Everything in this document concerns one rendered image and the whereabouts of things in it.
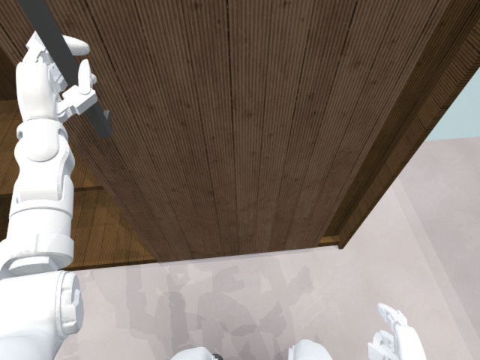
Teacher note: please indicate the wardrobe door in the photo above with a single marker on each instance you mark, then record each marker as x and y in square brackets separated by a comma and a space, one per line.
[238, 126]
[452, 30]

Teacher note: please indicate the robot left forearm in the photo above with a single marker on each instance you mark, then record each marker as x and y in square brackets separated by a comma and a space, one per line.
[39, 230]

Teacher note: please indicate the right robot thigh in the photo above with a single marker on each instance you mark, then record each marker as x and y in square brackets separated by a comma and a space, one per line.
[306, 350]

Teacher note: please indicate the left robot upper arm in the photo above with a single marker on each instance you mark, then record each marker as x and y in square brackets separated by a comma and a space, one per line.
[37, 313]

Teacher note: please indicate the handle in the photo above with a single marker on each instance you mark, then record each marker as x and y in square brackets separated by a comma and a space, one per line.
[46, 28]

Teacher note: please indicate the left robot hand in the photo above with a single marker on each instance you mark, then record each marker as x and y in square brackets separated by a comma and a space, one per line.
[38, 85]

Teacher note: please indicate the right robot hand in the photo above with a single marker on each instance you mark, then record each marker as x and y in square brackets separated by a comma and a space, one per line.
[404, 345]

